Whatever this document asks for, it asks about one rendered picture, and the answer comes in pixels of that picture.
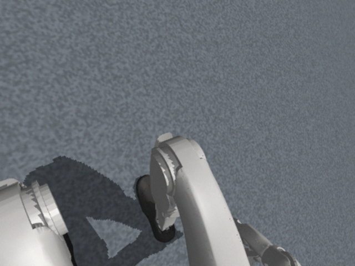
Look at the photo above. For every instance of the right robot foot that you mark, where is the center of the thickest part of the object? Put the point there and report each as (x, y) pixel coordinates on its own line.
(147, 204)

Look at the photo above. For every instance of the right robot arm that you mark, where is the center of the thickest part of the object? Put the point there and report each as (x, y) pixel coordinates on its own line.
(277, 256)

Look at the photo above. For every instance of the left robot foot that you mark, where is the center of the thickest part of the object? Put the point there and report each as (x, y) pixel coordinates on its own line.
(70, 247)

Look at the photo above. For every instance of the right robot hand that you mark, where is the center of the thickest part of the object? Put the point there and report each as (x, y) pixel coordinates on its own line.
(252, 238)

